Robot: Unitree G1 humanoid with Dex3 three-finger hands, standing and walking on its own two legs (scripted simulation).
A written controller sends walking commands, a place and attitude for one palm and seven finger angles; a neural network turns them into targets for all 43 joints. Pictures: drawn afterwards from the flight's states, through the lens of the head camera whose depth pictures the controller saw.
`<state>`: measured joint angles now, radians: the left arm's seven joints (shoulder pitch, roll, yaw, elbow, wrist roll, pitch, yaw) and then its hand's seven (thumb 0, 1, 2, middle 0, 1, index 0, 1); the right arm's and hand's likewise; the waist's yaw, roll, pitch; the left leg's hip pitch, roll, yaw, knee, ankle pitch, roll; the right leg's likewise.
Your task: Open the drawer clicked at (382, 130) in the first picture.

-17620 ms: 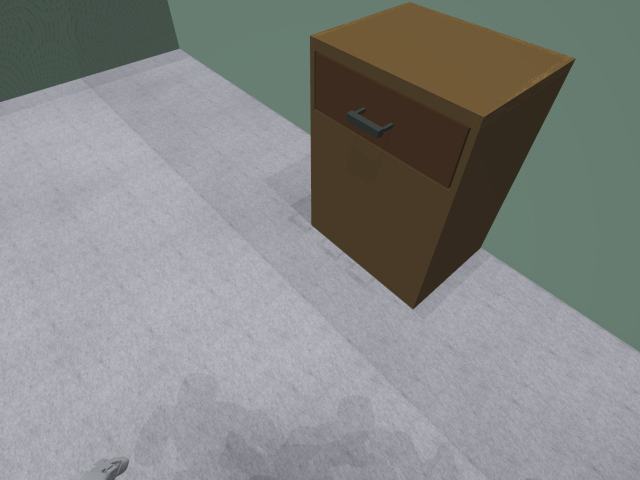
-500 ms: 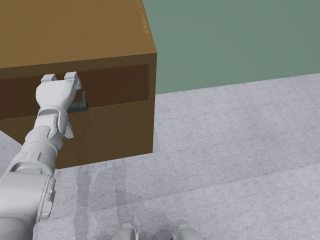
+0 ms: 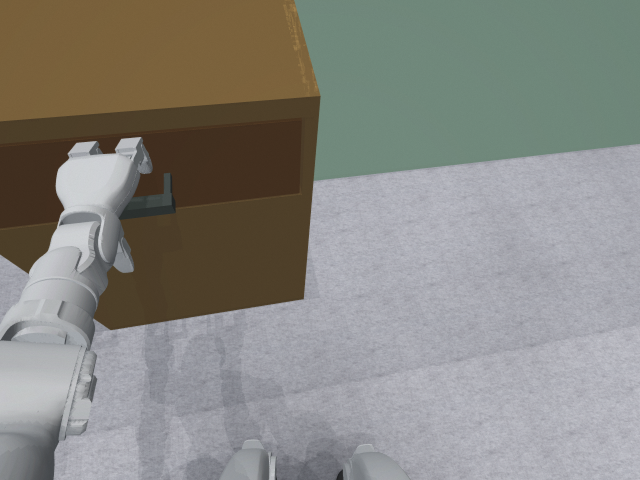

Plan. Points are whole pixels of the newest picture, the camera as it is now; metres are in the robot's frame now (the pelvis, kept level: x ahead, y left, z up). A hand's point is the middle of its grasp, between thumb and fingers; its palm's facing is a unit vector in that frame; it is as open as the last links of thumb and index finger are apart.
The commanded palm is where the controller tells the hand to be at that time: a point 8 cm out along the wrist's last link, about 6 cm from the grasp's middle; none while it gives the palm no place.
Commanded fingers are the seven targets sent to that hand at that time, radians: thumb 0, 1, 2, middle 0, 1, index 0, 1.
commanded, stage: move the hooked fingers above the handle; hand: left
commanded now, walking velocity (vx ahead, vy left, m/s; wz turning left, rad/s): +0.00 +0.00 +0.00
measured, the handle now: (132, 195) +0.52 +0.27 -0.05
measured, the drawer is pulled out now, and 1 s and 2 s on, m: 0.00 0.00 0.00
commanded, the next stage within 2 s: none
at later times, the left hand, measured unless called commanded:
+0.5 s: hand (96, 207) +0.46 +0.28 +0.01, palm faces -0.12 +0.00 -0.99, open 13.8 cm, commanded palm +0.46 +0.26 +0.06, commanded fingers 0.00 -0.50 0.30 -0.30 -1.20 -0.30 -1.20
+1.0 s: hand (99, 205) +0.46 +0.27 +0.01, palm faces -0.12 -0.01 -0.99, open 13.8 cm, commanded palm +0.46 +0.26 +0.07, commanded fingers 0.00 -0.50 0.30 -0.30 -1.20 -0.30 -1.20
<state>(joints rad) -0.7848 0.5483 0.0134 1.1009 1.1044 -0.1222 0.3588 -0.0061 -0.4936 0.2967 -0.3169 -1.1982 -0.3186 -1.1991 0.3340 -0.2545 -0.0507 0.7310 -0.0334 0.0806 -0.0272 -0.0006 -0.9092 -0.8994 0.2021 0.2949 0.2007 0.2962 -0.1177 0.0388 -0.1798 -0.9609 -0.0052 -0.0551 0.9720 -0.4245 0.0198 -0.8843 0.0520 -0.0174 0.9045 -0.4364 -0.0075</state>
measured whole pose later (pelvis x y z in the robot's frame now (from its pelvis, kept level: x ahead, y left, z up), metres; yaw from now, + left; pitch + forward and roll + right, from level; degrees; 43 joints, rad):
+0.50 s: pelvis +0.00 +0.01 +0.01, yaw -1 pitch +22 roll -3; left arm -0.74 0.57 0.03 1.11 1.09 -0.06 0.34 0.00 -0.49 0.30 -0.32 -1.20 -0.33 -1.20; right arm 0.36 -0.25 -0.04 0.71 -0.02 0.12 -0.02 0.00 -0.91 -0.90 0.20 0.29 0.20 0.30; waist -0.11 0.05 -0.17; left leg -0.90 0.00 -0.02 0.92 -0.42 0.03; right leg -0.83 0.05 0.01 0.86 -0.42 0.00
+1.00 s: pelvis +0.01 +0.00 +0.01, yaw -1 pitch +21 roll -2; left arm -0.73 0.52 0.01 1.10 1.07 0.02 0.34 0.00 -0.49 0.30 -0.33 -1.20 -0.33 -1.21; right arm 0.33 -0.24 -0.04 0.72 -0.02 0.12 -0.01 0.00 -0.91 -0.90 0.20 0.29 0.20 0.30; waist -0.10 0.06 -0.17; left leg -0.85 0.00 -0.03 0.89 -0.41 0.03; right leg -0.78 0.05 0.01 0.83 -0.42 0.00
